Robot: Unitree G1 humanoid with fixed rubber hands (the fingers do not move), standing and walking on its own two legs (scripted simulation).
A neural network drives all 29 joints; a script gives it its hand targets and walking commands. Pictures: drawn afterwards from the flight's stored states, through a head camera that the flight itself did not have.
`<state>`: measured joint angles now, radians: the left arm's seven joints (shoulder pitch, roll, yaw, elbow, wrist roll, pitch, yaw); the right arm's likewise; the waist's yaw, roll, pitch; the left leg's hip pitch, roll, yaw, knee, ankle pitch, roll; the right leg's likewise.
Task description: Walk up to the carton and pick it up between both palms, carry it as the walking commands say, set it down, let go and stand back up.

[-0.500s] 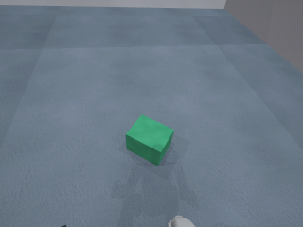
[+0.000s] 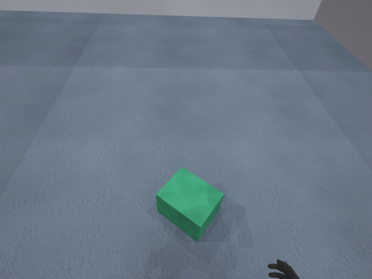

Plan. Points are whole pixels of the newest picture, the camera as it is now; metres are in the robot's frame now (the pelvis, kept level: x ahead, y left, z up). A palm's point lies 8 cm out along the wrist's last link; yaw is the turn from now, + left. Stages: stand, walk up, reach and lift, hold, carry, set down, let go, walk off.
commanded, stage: walk up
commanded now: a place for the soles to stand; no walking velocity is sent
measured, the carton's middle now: (189, 203) +0.64 -0.03 -0.66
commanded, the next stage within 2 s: none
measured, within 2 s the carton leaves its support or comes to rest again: neither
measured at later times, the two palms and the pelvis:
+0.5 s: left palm out of the picture +0.15 +0.19 -0.09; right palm out of the picture +0.15 -0.30 -0.11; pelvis +0.05 -0.06 +0.02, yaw +1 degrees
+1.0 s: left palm out of the picture +0.09 +0.23 -0.11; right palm out of the picture +0.11 -0.29 -0.11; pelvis +0.05 -0.04 +0.02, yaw +1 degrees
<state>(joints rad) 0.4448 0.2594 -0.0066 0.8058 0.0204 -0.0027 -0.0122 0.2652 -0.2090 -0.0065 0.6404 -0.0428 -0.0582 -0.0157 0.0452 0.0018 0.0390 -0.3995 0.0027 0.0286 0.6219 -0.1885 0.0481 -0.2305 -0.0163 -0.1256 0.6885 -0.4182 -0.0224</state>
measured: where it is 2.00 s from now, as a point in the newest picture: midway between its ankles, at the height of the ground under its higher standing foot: outside the picture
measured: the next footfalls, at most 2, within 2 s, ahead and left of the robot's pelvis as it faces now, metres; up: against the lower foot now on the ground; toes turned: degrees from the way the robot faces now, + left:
right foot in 0.16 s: +0.08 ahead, -0.14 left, +0.00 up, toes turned -2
left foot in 1.70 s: +0.29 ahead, +0.24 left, +0.00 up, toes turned -10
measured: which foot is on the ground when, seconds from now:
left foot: down 0.00-1.00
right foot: down 0.00-0.00, up 0.02-0.14, down 0.16-1.00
